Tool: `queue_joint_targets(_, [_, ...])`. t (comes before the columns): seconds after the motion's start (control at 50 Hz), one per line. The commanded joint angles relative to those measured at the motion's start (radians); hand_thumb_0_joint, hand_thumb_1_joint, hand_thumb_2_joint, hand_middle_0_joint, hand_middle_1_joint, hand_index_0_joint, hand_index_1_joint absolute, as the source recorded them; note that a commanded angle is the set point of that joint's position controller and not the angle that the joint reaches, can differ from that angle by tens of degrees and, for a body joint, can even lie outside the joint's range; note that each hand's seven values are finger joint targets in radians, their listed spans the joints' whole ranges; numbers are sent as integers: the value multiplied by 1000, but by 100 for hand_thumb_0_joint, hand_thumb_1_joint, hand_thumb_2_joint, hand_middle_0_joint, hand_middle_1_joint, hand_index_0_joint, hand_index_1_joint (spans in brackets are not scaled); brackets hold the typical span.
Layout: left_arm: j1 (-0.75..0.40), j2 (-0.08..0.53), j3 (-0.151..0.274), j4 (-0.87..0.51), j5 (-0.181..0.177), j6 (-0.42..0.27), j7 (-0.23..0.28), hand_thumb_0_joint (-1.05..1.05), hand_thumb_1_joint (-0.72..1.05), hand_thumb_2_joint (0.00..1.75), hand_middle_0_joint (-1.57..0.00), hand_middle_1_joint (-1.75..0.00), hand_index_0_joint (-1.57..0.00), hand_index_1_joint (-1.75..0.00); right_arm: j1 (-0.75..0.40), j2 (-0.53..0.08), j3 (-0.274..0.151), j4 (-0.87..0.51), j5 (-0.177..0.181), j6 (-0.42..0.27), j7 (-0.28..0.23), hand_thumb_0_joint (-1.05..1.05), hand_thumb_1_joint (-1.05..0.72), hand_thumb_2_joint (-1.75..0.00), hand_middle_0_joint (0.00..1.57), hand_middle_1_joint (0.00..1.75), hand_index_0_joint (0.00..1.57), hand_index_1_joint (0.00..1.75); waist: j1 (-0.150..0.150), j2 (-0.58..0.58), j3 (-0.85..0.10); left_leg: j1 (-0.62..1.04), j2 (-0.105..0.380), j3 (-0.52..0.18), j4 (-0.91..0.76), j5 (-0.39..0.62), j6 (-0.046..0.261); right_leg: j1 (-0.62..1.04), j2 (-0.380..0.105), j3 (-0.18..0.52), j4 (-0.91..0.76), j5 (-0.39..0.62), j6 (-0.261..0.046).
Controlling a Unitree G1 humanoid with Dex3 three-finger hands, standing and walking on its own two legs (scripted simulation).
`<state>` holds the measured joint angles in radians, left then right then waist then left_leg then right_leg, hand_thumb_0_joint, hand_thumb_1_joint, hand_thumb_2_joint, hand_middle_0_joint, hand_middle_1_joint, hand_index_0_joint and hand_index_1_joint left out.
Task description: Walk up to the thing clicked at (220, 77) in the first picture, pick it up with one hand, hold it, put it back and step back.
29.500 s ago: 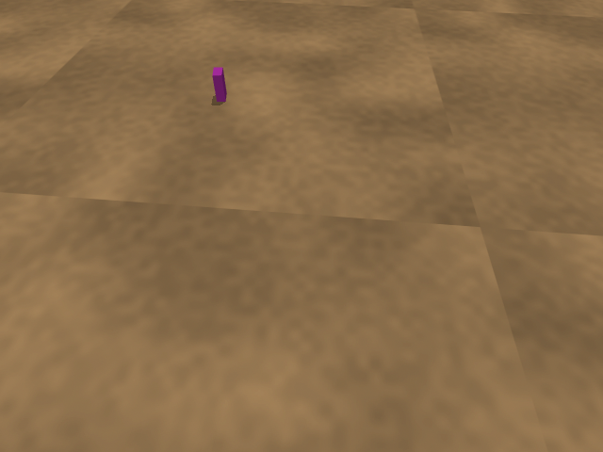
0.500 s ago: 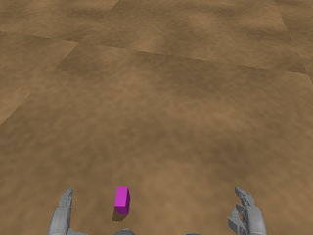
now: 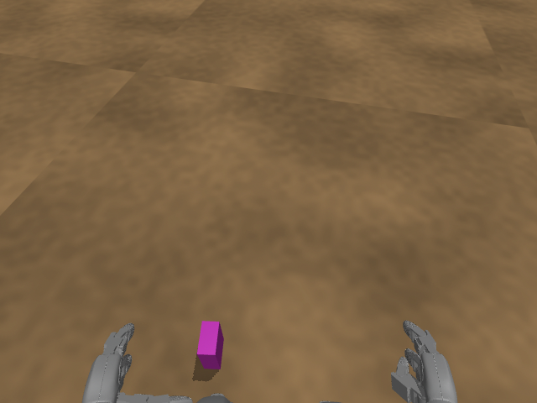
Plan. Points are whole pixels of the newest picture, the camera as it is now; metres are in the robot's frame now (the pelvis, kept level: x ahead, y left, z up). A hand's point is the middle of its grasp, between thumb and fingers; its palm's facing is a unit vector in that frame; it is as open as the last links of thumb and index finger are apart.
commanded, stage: stand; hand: left
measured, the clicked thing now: (211, 345) +0.39 +0.17 -0.64
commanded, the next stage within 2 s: none
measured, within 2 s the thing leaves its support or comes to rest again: neither
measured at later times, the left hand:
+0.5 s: hand out of the picture +0.06 +0.25 -0.12, palm faces +0.01 -0.94 -0.35, open 7.5 cm
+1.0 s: hand out of the picture +0.01 +0.26 -0.11, palm faces +0.01 -0.94 -0.35, open 7.4 cm
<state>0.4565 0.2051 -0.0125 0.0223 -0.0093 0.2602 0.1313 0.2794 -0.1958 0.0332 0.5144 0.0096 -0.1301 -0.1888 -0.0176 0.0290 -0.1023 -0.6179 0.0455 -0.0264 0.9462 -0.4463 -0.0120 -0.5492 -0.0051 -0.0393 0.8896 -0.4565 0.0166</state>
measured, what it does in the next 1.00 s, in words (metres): rises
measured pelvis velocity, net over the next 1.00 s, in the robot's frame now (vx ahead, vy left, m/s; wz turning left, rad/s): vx -0.02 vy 0.00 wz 0.03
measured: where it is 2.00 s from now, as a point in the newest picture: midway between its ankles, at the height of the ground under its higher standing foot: outside the picture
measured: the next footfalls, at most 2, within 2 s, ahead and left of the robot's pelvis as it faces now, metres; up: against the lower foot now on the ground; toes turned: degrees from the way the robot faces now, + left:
none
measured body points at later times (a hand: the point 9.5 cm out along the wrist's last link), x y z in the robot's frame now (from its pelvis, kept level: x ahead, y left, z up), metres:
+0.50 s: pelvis +0.00 +0.01 +0.04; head +0.01 +0.01 +0.49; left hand +0.05 +0.30 -0.09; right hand +0.08 -0.28 -0.09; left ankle +0.02 +0.12 -0.69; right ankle +0.00 -0.13 -0.69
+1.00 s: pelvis -0.02 +0.00 +0.05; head -0.02 +0.00 +0.50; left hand +0.01 +0.31 -0.08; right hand +0.05 -0.28 -0.09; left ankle +0.02 +0.12 -0.69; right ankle +0.00 -0.13 -0.69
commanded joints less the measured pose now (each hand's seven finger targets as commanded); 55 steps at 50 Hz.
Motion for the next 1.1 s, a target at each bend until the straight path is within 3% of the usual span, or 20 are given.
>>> queue_joint_targets(0.0, [-38,101,57,-184,4,-50,13,0,40,90,-20,-30,-20,-30,-72,-123,-46,-160,-5,-56,-9,0,-90,-90,20,30,20,30,-4,8,-89,99,-29,17,-162,188,16,18,29,-26,-148,179,-22])
queue_joint_targets(0.02, [-55,119,69,-218,4,-54,14,0,48,90,-20,-30,-20,-30,-72,-122,-47,-159,-4,-56,-9,0,-90,-90,20,30,20,30,1,1,-95,97,-31,20,-162,176,16,22,28,-24,-152,170,-23])
queue_joint_targets(0.04, [-14,87,47,-152,5,-48,11,0,56,90,-20,-30,-20,-30,-73,-118,-44,-156,-5,-56,-9,0,-90,-90,20,30,20,30,-2,-8,-66,90,-32,24,-163,165,17,10,29,-23,-154,159,-21])
queue_joint_targets(0.06, [-194,222,101,199,103,-163,-35,0,64,90,-20,-30,-20,-30,-116,-263,-93,58,-116,11,50,0,-90,-90,20,30,20,30,27,-66,68,114,-3,-49,-211,294,52,130,-56,63,-176,182,-67])
queue_joint_targets(0.08, [-159,246,112,258,113,-209,-61,0,72,90,-20,-30,-20,-30,-97,-263,-105,105,-126,39,88,0,-90,-90,20,30,20,30,36,-102,6,146,-1,-20,-192,281,76,160,-86,111,-194,228,-91])
queue_joint_targets(0.12, [-163,258,94,337,89,-258,-88,0,88,90,-20,-30,-20,-30,-115,-260,-107,117,-96,53,122,0,-90,-90,20,30,20,30,33,-36,-18,207,2,-54,-215,314,90,169,-83,123,-192,279,-99])
queue_joint_targets(0.16, [-215,253,91,412,69,-273,-101,0,90,90,-20,-30,-20,-30,-107,-252,-105,145,-69,55,153,0,-90,-90,20,30,20,30,33,-40,-19,235,-4,-44,-252,259,83,179,-87,120,-212,249,-85])
queue_joint_targets(0.26, [-253,257,85,600,58,-291,-102,0,90,90,-20,-30,-20,-30,-142,-260,-113,231,-65,71,172,0,-90,-90,20,30,20,30,41,-14,21,256,16,-82,-355,220,79,228,-76,84,-273,203,-61])
queue_joint_targets(0.36, [-263,274,79,742,51,-303,-97,0,90,90,-20,-30,-20,-30,-136,-269,-110,315,-56,83,172,0,-90,-90,20,30,20,30,33,-24,37,335,18,-75,-392,320,66,286,-98,94,-354,301,-58])
queue_joint_targets(0.44, [-281,290,72,830,41,-299,-93,0,90,90,-20,-30,-20,-30,-118,-282,-102,383,-49,95,170,0,-90,-90,20,30,20,30,19,-18,54,389,30,-83,-459,352,60,332,-109,98,-423,327,-51])
queue_joint_targets(0.5, [-275,289,65,892,36,-290,-92,0,90,90,-20,-30,-20,-30,-137,-297,-95,422,-46,99,168,0,-90,-90,20,30,20,30,32,14,77,397,48,-106,-531,347,60,377,-101,77,-453,308,-39])
queue_joint_targets(0.64, [-294,305,55,1003,36,-285,-99,0,90,90,-20,-30,-20,-30,-155,-314,-88,500,-35,106,167,0,-90,-90,20,30,20,30,29,5,133,423,53,-112,-635,239,42,407,-108,76,-535,258,-30])
queue_joint_targets(0.74, [-305,313,52,1048,40,-283,-104,0,90,90,-20,-30,-20,-30,-167,-317,-89,531,-33,116,171,0,-90,-90,20,30,20,30,29,4,183,378,53,-123,-686,96,34,394,-100,72,-568,172,-23])
queue_joint_targets(0.82, [-308,319,53,1070,42,-284,-107,0,90,90,-20,-30,-20,-30,-172,-319,-90,542,-33,119,174,0,-90,-90,20,30,20,30,27,-3,177,365,50,-123,-690,67,35,393,-103,80,-586,141,-23])
queue_joint_targets(1.02, [-340,330,54,1087,34,-294,-105,0,90,90,-20,-30,-20,-30,-174,-310,-80,562,-30,112,178,0,-90,-90,20,30,20,30,21,-38,133,444,51,-99,-647,238,36,391,-129,97,-616,202,-27])
queue_joint_targets(1.08, [-345,328,53,1092,31,-293,-106,0,90,90,-20,-30,-20,-30,-171,-316,-77,573,-29,113,178,0,-90,-90,20,30,20,30,19,-24,137,448,53,-95,-645,245,36,396,-129,100,-620,211,-27])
